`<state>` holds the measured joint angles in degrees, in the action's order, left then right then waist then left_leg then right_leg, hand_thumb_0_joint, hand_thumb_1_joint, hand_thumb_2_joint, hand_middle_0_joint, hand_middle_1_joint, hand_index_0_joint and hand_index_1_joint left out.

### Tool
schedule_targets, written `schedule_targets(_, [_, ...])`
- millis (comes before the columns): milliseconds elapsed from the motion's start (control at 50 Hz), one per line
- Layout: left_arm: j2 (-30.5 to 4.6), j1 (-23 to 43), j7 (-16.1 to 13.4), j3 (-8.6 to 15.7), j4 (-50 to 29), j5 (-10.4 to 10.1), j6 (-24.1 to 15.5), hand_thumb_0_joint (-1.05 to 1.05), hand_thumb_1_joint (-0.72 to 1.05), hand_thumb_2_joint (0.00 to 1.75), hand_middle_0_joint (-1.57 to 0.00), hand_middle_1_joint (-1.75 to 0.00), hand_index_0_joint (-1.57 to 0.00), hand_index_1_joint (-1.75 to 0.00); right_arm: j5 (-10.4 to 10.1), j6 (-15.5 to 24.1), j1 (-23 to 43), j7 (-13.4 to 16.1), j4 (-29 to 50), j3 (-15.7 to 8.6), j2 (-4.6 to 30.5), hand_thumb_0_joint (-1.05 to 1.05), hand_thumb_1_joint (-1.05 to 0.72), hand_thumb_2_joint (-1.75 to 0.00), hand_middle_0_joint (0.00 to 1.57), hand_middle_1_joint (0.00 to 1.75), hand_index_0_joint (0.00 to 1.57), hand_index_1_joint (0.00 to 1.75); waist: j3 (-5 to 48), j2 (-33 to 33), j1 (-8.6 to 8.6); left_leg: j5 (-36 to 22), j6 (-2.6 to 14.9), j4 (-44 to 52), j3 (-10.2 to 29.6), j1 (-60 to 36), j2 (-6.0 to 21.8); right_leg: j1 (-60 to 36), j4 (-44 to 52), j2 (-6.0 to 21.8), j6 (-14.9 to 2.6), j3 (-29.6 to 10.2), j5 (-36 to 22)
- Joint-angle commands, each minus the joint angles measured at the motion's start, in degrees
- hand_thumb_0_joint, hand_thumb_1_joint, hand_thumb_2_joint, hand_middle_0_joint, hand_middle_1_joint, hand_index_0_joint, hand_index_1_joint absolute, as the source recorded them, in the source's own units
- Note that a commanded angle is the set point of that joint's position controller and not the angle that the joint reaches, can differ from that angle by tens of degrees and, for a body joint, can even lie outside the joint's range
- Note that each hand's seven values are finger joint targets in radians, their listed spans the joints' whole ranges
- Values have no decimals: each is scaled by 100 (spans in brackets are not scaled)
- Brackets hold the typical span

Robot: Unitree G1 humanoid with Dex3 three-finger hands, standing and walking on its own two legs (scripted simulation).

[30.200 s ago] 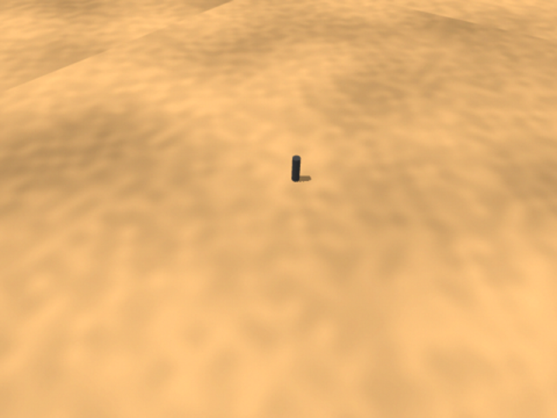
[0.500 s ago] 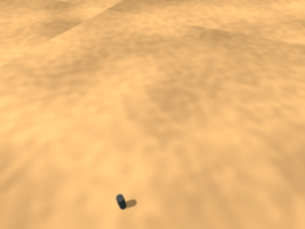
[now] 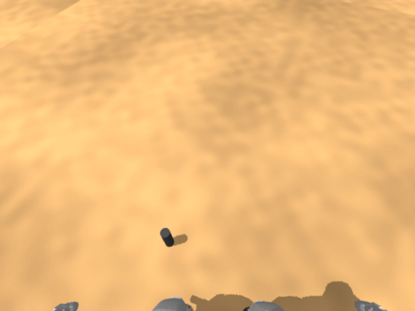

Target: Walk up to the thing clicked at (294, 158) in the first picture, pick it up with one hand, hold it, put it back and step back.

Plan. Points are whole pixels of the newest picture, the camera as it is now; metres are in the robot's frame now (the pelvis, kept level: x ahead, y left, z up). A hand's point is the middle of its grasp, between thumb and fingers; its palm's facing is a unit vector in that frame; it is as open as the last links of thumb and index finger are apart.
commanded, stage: step back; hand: left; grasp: from the side
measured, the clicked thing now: (167, 237) +0.45 +0.21 -0.69
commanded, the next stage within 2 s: none
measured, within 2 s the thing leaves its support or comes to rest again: neither
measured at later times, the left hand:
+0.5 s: hand out of the picture +0.04 +0.31 -0.16, palm faces -0.09 -0.93 -0.36, open 7.4 cm
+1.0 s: hand out of the picture -0.07 +0.32 -0.15, palm faces -0.05 -0.93 -0.37, open 7.4 cm
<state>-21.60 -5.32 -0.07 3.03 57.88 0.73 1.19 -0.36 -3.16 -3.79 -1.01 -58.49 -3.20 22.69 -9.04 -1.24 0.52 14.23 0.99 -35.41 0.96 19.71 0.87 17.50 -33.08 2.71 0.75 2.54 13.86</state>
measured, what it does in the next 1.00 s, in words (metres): walks backwards: left foot, then right foot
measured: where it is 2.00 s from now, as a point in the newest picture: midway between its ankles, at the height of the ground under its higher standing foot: outside the picture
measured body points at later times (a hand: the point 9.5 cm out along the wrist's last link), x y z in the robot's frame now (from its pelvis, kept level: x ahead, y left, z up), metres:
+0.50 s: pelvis -0.09 +0.05 +0.00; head -0.01 +0.07 +0.44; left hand +0.04 +0.36 -0.14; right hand -0.02 -0.26 -0.12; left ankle -0.06 +0.14 -0.73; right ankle -0.12 -0.09 -0.68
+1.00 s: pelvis -0.22 +0.07 -0.01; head -0.16 +0.08 +0.44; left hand -0.07 +0.37 -0.13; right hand -0.14 -0.25 -0.11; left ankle -0.20 +0.17 -0.73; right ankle -0.18 -0.07 -0.69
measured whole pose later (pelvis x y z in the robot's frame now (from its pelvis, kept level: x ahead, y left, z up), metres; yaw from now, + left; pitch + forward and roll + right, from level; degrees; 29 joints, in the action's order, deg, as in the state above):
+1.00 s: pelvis -0.22 +0.07 -0.01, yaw -2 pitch -3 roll +0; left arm -22.2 -6.1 -1.0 3.9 44.7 1.4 4.2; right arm 1.6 -1.3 -9.2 0.3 -49.8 -2.6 21.0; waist -11.1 2.8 -0.2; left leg 18.7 1.9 -38.0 1.3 16.6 -2.4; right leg 26.8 -55.0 -3.9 -0.6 -8.1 28.5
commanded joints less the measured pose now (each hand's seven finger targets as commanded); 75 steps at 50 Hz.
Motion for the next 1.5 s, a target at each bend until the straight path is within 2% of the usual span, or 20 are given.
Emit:
schedule_targets(0, [-1844, 306, -155, 478, -802, 140, -124, 0, 90, 90, -20, -30, -20, -30, 63, -47, -398, 18, 571, -241, 952, 0, -90, -90, 20, 30, 20, 30, 1142, 1339, -8, 1741, 145, -2817, 490, -8, -390, 340, 1392, 2175, -1822, -2150, -1517])
schedule_targets(140, [-1454, 419, -166, 366, -1175, 77, 81, 0, 90, 90, -20, -30, -20, -30, 169, 142, -1174, 59, 519, -297, 921, 0, -90, -90, 20, 30, 20, 30, 1307, 934, 152, 36, 51, 956, -95, -464, -196, -505, -375, 1063, -856, -1039, -1426])
schedule_targets(180, [-840, -28, -174, 252, -1254, -33, 143, 0, 90, 90, -20, -30, -20, -30, 411, 224, -762, 106, 787, -474, 1776, 0, -90, -90, 20, 30, 20, 30, 1030, -1328, -171, -2738, 498, 1410, 2508, -1325, 1552, 1487, -1915, -617, -256, -502, 2005])
schedule_targets(220, [-1166, 569, -299, 361, -1204, 44, 152, 0, 90, 90, -20, -30, -20, -30, 266, 263, -735, 152, 872, -510, 1905, 0, -90, -90, 20, 30, 20, 30, 1064, -824, 276, -3406, 1102, 1324, 2620, -783, 1895, 1232, -3155, -885, -206, -1608, 2362])
schedule_targets(280, [-1086, -52, -271, 332, -1104, -72, 136, 0, 90, 90, -20, -30, -20, -30, 261, 283, -152, 300, 1036, -358, 1398, 0, -90, -90, 20, 30, 20, 30, 988, -781, -209, -3392, 731, 839, 1267, -1182, 1158, 1571, -3599, -840, -230, -1485, 1349])
schedule_targets(460, [-990, -139, -163, 389, -1408, 35, 30, 0, 90, 90, -20, -30, -20, -30, 180, 269, -743, 329, 1299, -422, 1331, 0, -90, -90, 20, 30, 20, 30, 1277, -610, 171, -3214, 1364, 511, 1364, -1985, 1507, 1030, -1945, -534, -15, -831, 1477])
schedule_targets(560, [-915, -868, -95, 428, -1112, 114, -57, 0, 90, 90, -20, -30, -20, -30, 91, 187, -325, 267, 1440, -368, 1331, 0, -90, -90, 20, 30, 20, 30, 1473, -441, -162, -1833, 828, 41, 969, -826, 1171, -676, 648, -448, -287, -421, -111])
schedule_targets(620, [-1936, -440, -83, 639, -1410, 136, -97, 0, 90, 90, -20, -30, -20, -30, 17, 150, -83, 286, 1494, -295, 988, 0, -90, -90, 20, 30, 20, 30, 1051, 1828, -305, 1994, -59, -2331, 111, 592, -561, -225, 1222, 1885, -2005, -3478, -1660])
schedule_targets(640, [-1782, -265, -95, 626, -1592, 165, -138, 0, 90, 90, -20, -30, -20, -30, 44, 113, -260, 286, 1406, -335, 1108, 0, -90, -90, 20, 30, 20, 30, 890, 1444, -198, 2212, -102, -3170, 719, 491, -464, 65, 1197, 1993, -2052, -3496, -1993])
schedule_targets(780, [-1248, -241, -186, 480, -1808, 163, -4, 0, 90, 90, -20, -30, -20, -30, 9, 235, -716, 312, 1316, -175, 948, 0, -90, -90, 20, 30, 20, 30, 1082, 1179, -217, 1615, -217, -1730, 296, 619, -509, -1091, 337, 860, -1340, -1591, -2878])
schedule_targets(880, [-1125, -323, -104, 369, -1935, 38, 162, 0, 90, 90, -20, -30, -20, -30, 221, 366, -1002, 261, 1203, -337, 1050, 0, -90, -90, 20, 30, 20, 30, 1290, 639, -73, -608, 64, 1277, 495, -1007, 80, -197, -632, 409, -663, -1380, -1315])
schedule_targets(920, [-1101, -43, -187, 423, -1993, 30, 175, 0, 90, 90, -20, -30, -20, -30, 248, 375, -830, 214, 1383, -557, 2071, 0, -90, -90, 20, 30, 20, 30, 1182, -1123, 241, -2084, 1423, 1624, 2963, -622, 2304, 964, -2663, -867, -176, -1065, 2354])
schedule_targets(940, [-1213, 91, -229, 474, -1920, 83, 170, 0, 90, 90, -20, -30, -20, -30, 236, 396, -695, 230, 1377, -556, 1980, 0, -90, -90, 20, 30, 20, 30, 979, -832, 241, -1978, 1639, 1681, 3077, -213, 2390, 863, -3501, -881, -183, -1528, 2371])
schedule_targets(1000, [-1167, -512, -164, 511, -1632, -9, 166, 0, 90, 90, -20, -30, -20, -30, 246, 414, -169, 316, 1482, -388, 1390, 0, -90, -90, 20, 30, 20, 30, 910, -499, -248, -2334, 1175, 1149, 1478, -601, 1499, 1201, -4198, -870, -183, -1524, 1521])
schedule_targets(1180, [-1053, -534, -10, 508, -1655, 65, 139, 0, 90, 90, -20, -30, -20, -30, 264, 350, -672, 309, 1671, -452, 1483, 0, -90, -90, 20, 30, 20, 30, 1259, -906, 162, -1640, 1350, 925, 1288, -1248, 1448, 683, -2028, -513, 110, -795, 1583])
schedule_targets(1280, [-1068, -1734, 47, 553, -1015, 120, 94, 0, 90, 90, -20, -30, -20, -30, 196, 159, -288, 268, 1741, -404, 1508, 0, -90, -90, 20, 30, 20, 30, 1523, -870, -339, -244, 594, 431, 920, 174, 938, -1227, 742, -358, -275, -291, 449])
schedule_targets(1320, [-2120, -1042, 56, 808, -1416, 203, 99, 0, 90, 90, -20, -30, -20, -30, 97, 182, -98, 342, 1907, -291, 942, 0, -90, -90, 20, 30, 20, 30, 846, 1766, -468, 1894, -140, -1835, 281, 1428, -722, 40, 1718, 1770, -1409, -3229, 1157])
schedule_targets(1340, [-2327, -542, 4, 807, -1659, 221, 64, 0, 90, 90, -20, -30, -20, -30, 126, 162, -69, 404, 1827, -416, 1275, 0, -90, -90, 20, 30, 20, 30, 496, 1718, -424, 2030, -214, -3005, 873, 1076, -413, 1064, 1982, 2349, -1905, -3850, 1101])
schedule_targets(1400, [-1458, 240, -79, 563, -1749, 194, 1, 0, 90, 90, -20, -30, -20, -30, 12, 221, -737, 363, 1427, -286, 1104, 0, -90, -90, 20, 30, 20, 30, 484, 949, 148, 1205, -132, -3451, 737, 814, -773, 681, 894, 1004, -1174, -1479, -1020])
schedule_targets(1480, [-1342, -254, -149, 527, -1757, 228, 16, 0, 90, 90, -20, -30, -20, -30, 70, 279, -779, 347, 1440, -187, 963, 0, -90, -90, 20, 30, 20, 30, 842, 1245, -225, 1467, -202, -2265, 365, 918, -569, -729, 380, 986, -1207, -1253, -2295])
